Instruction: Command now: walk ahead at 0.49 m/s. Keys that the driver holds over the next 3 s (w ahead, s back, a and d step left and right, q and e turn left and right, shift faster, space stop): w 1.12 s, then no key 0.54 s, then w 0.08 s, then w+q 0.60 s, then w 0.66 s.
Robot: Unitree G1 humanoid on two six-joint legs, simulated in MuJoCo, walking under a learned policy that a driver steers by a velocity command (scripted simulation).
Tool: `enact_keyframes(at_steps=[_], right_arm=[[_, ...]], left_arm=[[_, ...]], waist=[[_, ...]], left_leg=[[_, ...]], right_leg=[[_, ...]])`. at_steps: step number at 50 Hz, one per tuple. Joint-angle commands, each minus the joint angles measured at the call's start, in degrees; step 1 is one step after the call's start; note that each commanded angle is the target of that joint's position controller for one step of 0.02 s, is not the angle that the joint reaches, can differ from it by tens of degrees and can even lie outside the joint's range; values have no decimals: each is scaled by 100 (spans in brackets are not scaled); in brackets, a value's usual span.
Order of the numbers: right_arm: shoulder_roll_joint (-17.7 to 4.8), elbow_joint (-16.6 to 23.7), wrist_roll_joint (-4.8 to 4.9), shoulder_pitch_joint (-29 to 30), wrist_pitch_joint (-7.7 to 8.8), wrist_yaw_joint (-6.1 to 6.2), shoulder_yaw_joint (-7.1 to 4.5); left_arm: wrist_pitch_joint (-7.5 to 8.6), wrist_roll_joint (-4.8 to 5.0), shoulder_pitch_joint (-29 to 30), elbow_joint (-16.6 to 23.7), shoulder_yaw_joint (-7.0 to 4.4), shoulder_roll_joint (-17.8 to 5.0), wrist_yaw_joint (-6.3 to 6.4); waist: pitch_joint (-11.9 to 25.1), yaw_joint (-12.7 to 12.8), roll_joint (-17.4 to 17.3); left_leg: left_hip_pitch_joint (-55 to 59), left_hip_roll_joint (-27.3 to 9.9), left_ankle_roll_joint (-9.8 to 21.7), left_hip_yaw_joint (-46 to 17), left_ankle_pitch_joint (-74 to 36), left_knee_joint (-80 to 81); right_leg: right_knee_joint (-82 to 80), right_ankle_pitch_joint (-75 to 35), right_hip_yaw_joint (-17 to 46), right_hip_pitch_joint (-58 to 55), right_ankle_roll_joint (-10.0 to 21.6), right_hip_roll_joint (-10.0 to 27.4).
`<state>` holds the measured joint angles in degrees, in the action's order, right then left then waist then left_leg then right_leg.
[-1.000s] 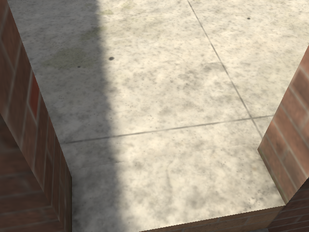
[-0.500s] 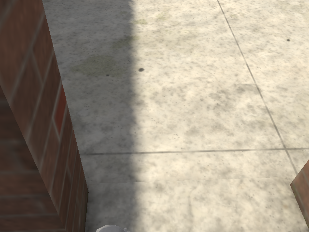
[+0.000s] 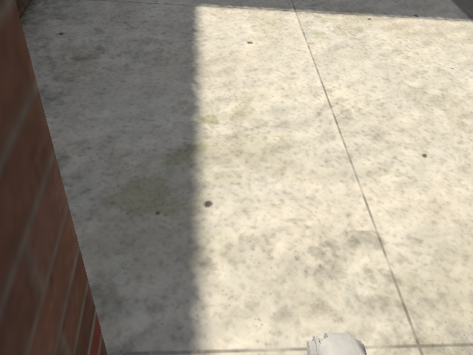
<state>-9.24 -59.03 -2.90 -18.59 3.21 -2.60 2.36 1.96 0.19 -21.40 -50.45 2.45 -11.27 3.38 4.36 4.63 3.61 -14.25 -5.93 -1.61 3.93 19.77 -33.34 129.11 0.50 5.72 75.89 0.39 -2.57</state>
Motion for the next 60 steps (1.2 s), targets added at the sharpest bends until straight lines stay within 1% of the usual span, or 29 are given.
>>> enact_keyframes(at_steps=[1, 4, 5, 8, 9, 12, 13, 14, 15, 17, 20, 21, 23, 24, 25, 28, 31, 36, 38, 39, 45, 48, 50, 51, 52, 53, 55, 58, 60], right_arm=[[-950, 39, 67, -329, -165, 126, -277], [-1098, 95, 103, -650, -399, 325, -435], [-1114, 128, 141, -739, -445, 361, -483], [-1297, 110, 396, -449, -508, 401, -631], [-1562, 167, 416, -458, -476, 367, -758], [-1683, 109, 531, -681, -499, 283, -704], [-1450, -84, 504, -1109, -660, 278, -646], [-643, 131, 411, -1287, -583, 181, -380], [-864, 274, 284, -975, -400, 76, -503], [-350, 724, 363, -375, -128, -25, -465], [-411, 1268, 343, 285, -194, 79, -447], [-118, 1290, 288, 434, -217, 87, -319], [-199, 1156, 180, 55, -351, 184, -329], [-127, 1112, 224, 89, -452, 337, -308], [-201, 930, 249, -106, -475, 386, -333], [-451, 856, 249, -172, -422, 318, -509], [-198, 1019, 232, 520, -265, 264, -455], [-169, 1158, 270, 1079, -203, 102, -441], [-259, 1267, 322, 1228, -163, 200, -486], [-362, 1347, 292, 1455, -127, 206, -517], [-207, 1411, 370, 1850, -14, 190, -716], [-432, 1387, 184, 1199, -164, 166, -774], [-912, 1157, 315, -297, -154, 322, -1036], [-1209, 879, 315, -1540, -217, 412, -1146], [-1586, 680, 238, -1950, -154, 406, -1130], [-1312, 781, 167, -1707, 41, 375, -1007], [-790, 1134, 242, -697, 110, 304, -844], [-819, 1294, 170, 180, 194, 137, -748], [-972, 1225, 160, 223, 280, 120, -736]], left_arm=[[0, 163, 1054, 780, 314, 515, -180], [-195, 241, 1396, 1212, 384, 470, -239], [-200, 103, 1627, 1322, 390, 444, -259], [-72, -19, 2324, 1495, 490, 379, -587], [-15, -57, 1849, 1260, 408, 382, -612], [126, -29, -253, 764, -110, -662, -731], [101, -108, -688, 605, -339, -1099, -842], [49, -14, -1075, 548, -536, -1758, -830], [16, -110, -1128, 425, -640, -2191, -726], [82, 31, -456, 92, -486, -1668, -653], [59, -302, 613, -106, -220, -346, -614], [71, -302, 412, -148, -295, -450, -652], [123, -179, 238, -398, -281, -157, -618], [138, -53, 34, -393, -371, -301, -542], [31, 27, -229, -589, -540, -480, -439], [140, -149, 311, -444, -500, -202, -358], [253, -177, 67, -591, -677, -484, -195], [414, -203, -651, -1042, -685, -540, -130], [405, 61, -580, -828, -768, -839, -123], [399, 131, -548, -827, -709, -683, -111], [344, 191, -393, -845, -806, -916, -103], [304, 388, -180, -694, -987, -1153, -151], [414, 356, 280, -598, -894, -1129, -143], [432, 278, 469, -514, -813, -963, -180], [459, 39, 21, -325, -492, 114, -268], [604, 227, -352, -449, -454, 162, -306], [724, 404, 622, -62, -581, -560, -345], [511, 178, 620, 56, -645, -657, -349], [370, 214, 585, 84, -667, -618, -222]], waist=[[-724, -385, -1426], [-1206, -605, -1357], [-1097, -794, -1124], [-1161, -596, -1021], [-1021, -324, -1147], [137, 584, -1494], [315, 574, -626], [1151, 501, 1385], [1634, 370, 1960], [1325, -302, 1494], [-82, -570, 740], [-442, -459, 780], [-861, -606, 319], [-1128, -452, 649], [-1565, -524, 372], [-1277, -848, 293], [-1060, -705, 10], [-866, -334, 4], [-1053, -312, -1], [-897, -237, 132], [-1001, -165, 244], [-662, -359, 280], [-70, -1281, 431], [625, -1743, 361], [1217, -1164, -1707], [1835, -964, -1933], [758, -874, -1057], [-31, -337, -614], [-295, -202, -584]], left_leg=[[956, -1566, 1181, -1068, -82, 2092], [1608, -1797, 1239, -1137, 656, 2621], [1695, -1820, 1167, -1090, 747, 2571], [363, -1660, 1300, -435, 329, 3839], [-77, -1691, 1199, 131, -529, 3940], [1058, -1015, 1157, 626, -6723, 1623], [706, -630, 896, 274, -6595, 406], [-813, 3, 682, -36, -3156, -1419], [-1278, 564, 712, -1295, -1471, -3869], [-2101, 769, 595, -1755, -1378, -6508], [-2627, 526, 812, -1304, -1817, -6648], [-2945, 586, 772, -1394, -1753, -6740], [-3343, 715, 910, -1488, -1769, -6611], [-3707, 683, 771, -1238, -1027, -6229], [-3619, 801, 661, -1457, -544, -6383], [-3790, 891, 589, -1506, -1782, -5974], [-4144, 806, 534, -966, -2507, -5231], [-5187, 181, 585, -874, -2638, -3840], [-5240, -54, 556, -659, -2510, -3042], [-4896, -56, 520, -360, -2654, -2617], [-3415, 0, 503, 57, -2273, -107], [-2095, 493, 747, 479, -1474, 59], [-90, 803, 914, 517, -1760, 1000], [1959, 437, 1013, -94, -1435, 602], [4003, -964, 1584, -2291, -1276, 319], [3783, -1623, 2054, -4190, -272, 1375], [2305, -1265, 1554, -2778, -722, 1693], [167, -966, 1502, -1734, -1512, 2212], [-107, -883, 1571, -1301, -2667, 2355]], right_leg=[[-310, 802, 584, 1492, -230, 595], [-789, 1733, 436, 2322, -456, 1019], [-1214, 1867, 332, 2202, -483, 1226], [-3847, 2600, -814, -590, -48, 1663], [-4112, 3192, -1144, -1944, 205, 1516], [-5670, 2925, -1746, -4334, 767, 295], [-6995, 2893, -44, -4950, 941, 378], [-9255, 5726, 2658, -6300, 1492, 1427], [-11025, 7502, 5165, -6507, 1479, 1855], [-10936, 6981, 4384, -5740, 456, 2191], [-9719, 5388, 1577, -4358, 78, 1766], [-10062, 4789, 1327, -4385, 104, 1889], [-10512, 4312, 927, -4445, 112, 1828], [-11107, 4411, 555, -4696, 286, 1875], [-11114, 4159, 563, -4588, 188, 1856], [-11222, 2976, -524, -4774, -370, 1603], [-11568, 2572, -980, -5303, -258, 1644], [-11807, 1038, -737, -7205, 399, 2007], [-11977, 187, -765, -7448, 335, 1971], [-12166, 12, -843, -7587, 378, 1995], [-12096, -993, -1437, -8366, 610, 1892], [-11297, -3768, -1406, -8501, 804, 2089], [-9901, -4496, -1479, -8272, 546, 1619], [-8393, -3241, -1292, -6951, 396, 1232], [-6156, 2200, -1010, -4455, 215, 214], [-4610, 2978, 350, -4000, 274, -79], [-4473, 2083, 299, -3565, 516, 558], [-4671, 1443, 52, -4203, 490, 1058], [-4901, 1477, -50, -4157, 309, 1122]])
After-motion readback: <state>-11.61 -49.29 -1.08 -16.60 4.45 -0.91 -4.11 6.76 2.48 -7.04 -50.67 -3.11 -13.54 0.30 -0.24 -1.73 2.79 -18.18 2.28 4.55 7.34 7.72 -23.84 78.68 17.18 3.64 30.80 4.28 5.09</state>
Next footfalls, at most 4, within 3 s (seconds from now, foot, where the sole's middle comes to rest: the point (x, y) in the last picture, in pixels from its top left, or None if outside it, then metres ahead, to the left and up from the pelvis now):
0.24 right None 0.30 -0.25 -0.58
1.02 left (253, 295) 0.67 -0.01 -0.58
1.52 right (331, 255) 0.83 -0.23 -0.58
2.20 left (229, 222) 0.91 0.08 -0.58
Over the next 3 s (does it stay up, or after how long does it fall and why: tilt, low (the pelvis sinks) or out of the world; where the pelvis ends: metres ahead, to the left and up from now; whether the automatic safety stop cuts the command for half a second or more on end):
stays up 1.23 0.08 0.20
